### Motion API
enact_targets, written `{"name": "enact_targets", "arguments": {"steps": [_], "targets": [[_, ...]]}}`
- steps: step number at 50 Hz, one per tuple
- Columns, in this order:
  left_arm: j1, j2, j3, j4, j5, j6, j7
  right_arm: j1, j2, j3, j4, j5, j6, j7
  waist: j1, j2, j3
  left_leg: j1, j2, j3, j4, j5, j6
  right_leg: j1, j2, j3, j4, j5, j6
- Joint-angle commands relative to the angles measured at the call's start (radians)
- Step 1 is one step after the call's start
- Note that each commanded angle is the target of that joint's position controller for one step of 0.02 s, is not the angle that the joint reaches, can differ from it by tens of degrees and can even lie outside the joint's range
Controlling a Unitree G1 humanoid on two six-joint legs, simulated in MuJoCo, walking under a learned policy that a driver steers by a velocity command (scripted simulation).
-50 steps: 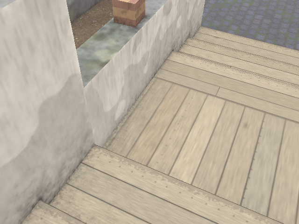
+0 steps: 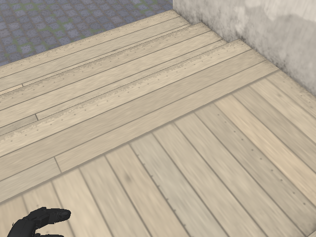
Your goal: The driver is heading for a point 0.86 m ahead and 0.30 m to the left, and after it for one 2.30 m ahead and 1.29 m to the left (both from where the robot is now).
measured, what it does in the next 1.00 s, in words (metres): goes down, turning left: right foot 0.10 m lower, then left foot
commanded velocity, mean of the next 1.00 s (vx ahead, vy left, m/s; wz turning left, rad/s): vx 1.00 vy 0.00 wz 0.52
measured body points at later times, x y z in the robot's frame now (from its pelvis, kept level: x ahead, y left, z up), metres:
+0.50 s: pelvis +0.47 +0.04 -0.13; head +0.50 +0.05 +0.32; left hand +0.35 +0.28 -0.27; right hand +0.67 -0.19 -0.23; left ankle +0.66 +0.14 -0.80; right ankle +0.23 -0.05 -0.82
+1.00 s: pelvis +0.94 +0.15 -0.12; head +0.98 +0.16 +0.33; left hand +1.03 +0.47 -0.17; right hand +1.11 -0.13 -0.23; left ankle +0.69 +0.11 -0.77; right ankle +1.12 +0.09 -0.83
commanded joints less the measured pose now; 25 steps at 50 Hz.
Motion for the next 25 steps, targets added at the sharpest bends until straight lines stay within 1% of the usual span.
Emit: {"name": "enact_targets", "arguments": {"steps": [1,2,3,4,5,6,7,8,9,10,11,12,13,14,15,16,17,18,19,20,21,22,23,24,25], "targets": [[-0.046,0.011,-0.010,-0.023,0.006,-0.033,-0.006,-0.017,-0.077,0.007,-0.041,-0.003,-0.016,-0.007,0.068,0.060,0.058,-0.034,0.233,-0.079,-0.057,0.834,0.001,0.120,0.026,-0.031,-0.169,0.169,-0.056],[-0.058,0.006,-0.018,-0.003,0.022,-0.038,0.001,-0.027,-0.103,0.005,-0.036,-0.001,-0.008,-0.016,0.068,0.058,0.048,-0.013,0.219,-0.061,-0.022,0.916,-0.004,0.183,0.031,-0.049,-0.253,0.207,-0.060],[-0.091,-0.004,-0.021,-0.007,0.027,-0.038,0.011,0.011,-0.110,0.010,-0.018,0.003,0.001,-0.027,0.046,0.039,0.051,-0.008,0.219,-0.053,0.013,0.954,0.009,0.240,0.054,-0.103,-0.311,0.210,-0.048],[-0.105,-0.013,-0.027,-0.003,0.029,-0.032,0.022,0.044,-0.116,0.015,0.008,0.004,0.017,-0.035,0.041,0.056,0.062,0.011,0.233,-0.061,0.080,1.034,0.017,0.283,0.063,-0.123,-0.346,0.154,-0.040],[-0.058,-0.005,-0.026,0.016,0.027,-0.024,0.030,0.066,-0.126,0.018,0.029,-0.006,0.034,-0.042,0.059,0.079,0.050,0.058,0.245,-0.074,0.194,1.135,0.028,0.321,0.064,-0.123,-0.383,0.086,-0.039],[0.028,0.019,-0.020,0.059,0.025,-0.018,0.042,0.070,-0.132,0.019,0.044,-0.014,0.049,-0.048,0.097,0.092,0.027,0.073,0.264,-0.087,0.344,1.204,0.041,0.393,0.047,-0.117,-0.416,0.053,-0.045],[0.154,0.057,-0.004,0.110,0.019,-0.014,0.056,0.052,-0.134,0.019,0.048,-0.025,0.059,-0.050,0.157,0.105,-0.011,0.015,0.269,-0.102,0.528,1.226,0.057,0.534,0.028,-0.108,-0.436,0.019,-0.052],[0.321,0.079,0.011,0.172,0.032,-0.013,0.068,0.027,-0.108,0.026,0.063,-0.023,0.066,-0.047,0.241,0.072,-0.039,-0.190,0.242,-0.112,0.801,1.043,0.073,0.792,-0.038,-0.058,-0.504,0.060,-0.065],[0.451,0.128,0.040,0.222,0.042,-0.018,0.075,-0.130,-0.091,0.019,0.021,-0.012,0.049,-0.028,0.322,-0.105,-0.073,-0.496,0.075,-0.094,1.241,0.178,0.066,1.033,-0.146,0.051,-0.538,0.104,-0.107],[0.494,0.169,0.034,0.222,0.061,-0.040,0.072,-0.145,-0.057,0.021,-0.060,0.019,0.012,-0.030,0.250,-0.120,-0.158,-0.791,0.066,-0.237,1.383,-0.259,0.113,1.225,-0.280,0.116,-0.157,0.424,-0.046],[0.525,0.147,0.023,0.231,0.054,-0.051,0.070,-0.075,-0.049,0.019,-0.077,0.058,-0.008,-0.036,0.209,-0.060,-0.240,-0.899,0.092,-0.321,1.308,-0.204,0.135,1.298,-0.383,0.242,-0.127,0.599,-0.071],[0.519,0.143,0.047,0.258,0.038,-0.049,0.078,-0.103,-0.078,0.016,-0.079,0.059,0.004,-0.038,0.218,-0.058,-0.195,-1.041,0.098,-0.228,1.288,-0.113,0.106,1.244,-0.415,0.371,-0.314,0.201,-0.165],[0.463,0.102,0.044,0.250,0.034,-0.052,0.089,-0.168,-0.071,0.017,-0.094,0.019,0.022,-0.028,0.184,-0.048,-0.080,-1.129,0.142,-0.216,1.222,-0.079,0.094,1.109,-0.409,0.427,-0.462,-0.226,-0.181],[0.400,0.027,0.025,0.230,0.025,-0.063,0.090,-0.192,-0.065,0.011,-0.073,-0.018,0.035,-0.009,0.151,0.064,0.021,-1.056,0.169,-0.230,1.141,0.004,0.078,0.918,-0.348,0.360,-0.530,-0.341,-0.144],[0.400,0.004,0.013,0.242,0.017,-0.078,0.093,-0.197,-0.019,0.014,-0.078,-0.031,0.042,0.008,0.106,0.044,0.099,-0.983,0.185,-0.253,1.065,0.060,0.055,0.735,-0.348,0.315,-0.537,-0.181,-0.126],[0.378,-0.016,0.005,0.250,0.006,-0.089,0.094,-0.238,0.001,0.016,-0.100,-0.035,0.052,0.022,0.053,0.084,0.159,-0.912,0.217,-0.273,0.956,0.102,0.028,0.578,-0.335,0.235,-0.566,-0.071,-0.090],[0.337,-0.007,0.006,0.241,-0.007,-0.104,0.092,-0.287,0.030,0.028,-0.129,-0.041,0.056,0.035,0.029,0.074,0.184,-0.816,0.228,-0.244,0.856,0.188,0.014,0.438,-0.291,0.146,-0.625,-0.025,-0.057],[0.306,0.013,0.009,0.231,-0.016,-0.117,0.092,-0.338,0.048,0.040,-0.166,-0.034,0.060,0.042,0.010,0.020,0.194,-0.759,0.221,-0.215,0.799,0.268,0.013,0.358,-0.263,0.076,-0.669,0.019,-0.036],[0.280,0.004,0.005,0.227,-0.022,-0.128,0.089,-0.381,0.037,0.043,-0.197,-0.023,0.055,0.046,-0.006,0.009,0.205,-0.701,0.224,-0.189,0.676,0.374,0.034,0.319,-0.226,-0.018,-0.684,0.093,-0.005],[0.282,-0.003,0.002,0.226,-0.028,-0.132,0.086,-0.415,0.028,0.044,-0.209,-0.008,0.050,0.051,-0.001,0.003,0.199,-0.614,0.198,-0.130,0.569,0.457,0.056,0.301,-0.191,-0.090,-0.701,0.153,0.021],[0.309,0.006,0.000,0.238,-0.039,-0.135,0.086,-0.436,0.022,0.046,-0.213,0.003,0.048,0.054,0.006,0.024,0.185,-0.532,0.156,-0.070,0.521,0.521,0.071,0.315,-0.181,-0.126,-0.712,0.238,0.037],[0.330,0.028,0.002,0.241,-0.046,-0.137,0.089,-0.422,0.002,0.039,-0.208,0.006,0.051,0.056,-0.004,0.035,0.157,-0.461,0.102,-0.022,0.493,0.557,0.093,0.370,-0.178,-0.162,-0.682,0.444,0.056],[0.350,0.061,0.007,0.236,-0.047,-0.135,0.097,-0.395,-0.024,0.032,-0.198,0.004,0.051,0.058,-0.016,0.017,0.109,-0.418,0.043,0.017,0.474,0.532,0.108,0.464,-0.182,-0.191,-0.602,0.682,0.078],[0.353,0.100,0.016,0.226,-0.036,-0.124,0.110,-0.339,-0.053,0.022,-0.184,-0.001,0.055,0.059,-0.048,-0.031,0.039,-0.350,-0.006,0.039,0.466,0.464,0.123,0.543,-0.193,-0.203,-0.474,0.881,0.099],[0.316,0.129,0.024,0.207,-0.019,-0.100,0.121,-0.197,-0.103,0.002,-0.152,-0.009,0.062,0.061,-0.131,-0.067,-0.057,-0.219,-0.038,0.039,0.465,0.387,0.149,0.578,-0.206,-0.215,-0.244,0.972,0.108]]}}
